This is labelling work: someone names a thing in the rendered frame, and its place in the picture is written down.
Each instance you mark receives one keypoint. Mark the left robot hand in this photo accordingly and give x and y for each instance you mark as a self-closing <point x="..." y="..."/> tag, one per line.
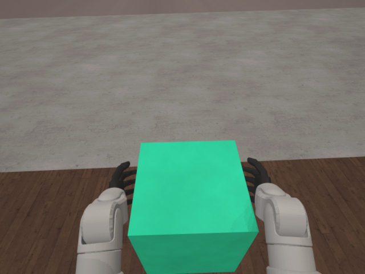
<point x="118" y="177"/>

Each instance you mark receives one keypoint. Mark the carton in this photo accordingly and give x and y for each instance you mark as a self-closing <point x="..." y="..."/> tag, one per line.
<point x="191" y="210"/>

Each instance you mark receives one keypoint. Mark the right robot hand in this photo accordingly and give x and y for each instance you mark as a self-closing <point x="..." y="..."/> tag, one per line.
<point x="260" y="176"/>

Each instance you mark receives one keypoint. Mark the right robot forearm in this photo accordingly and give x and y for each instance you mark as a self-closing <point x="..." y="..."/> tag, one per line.
<point x="287" y="228"/>

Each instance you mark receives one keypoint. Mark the left robot forearm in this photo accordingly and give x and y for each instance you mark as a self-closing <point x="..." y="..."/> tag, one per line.
<point x="101" y="232"/>

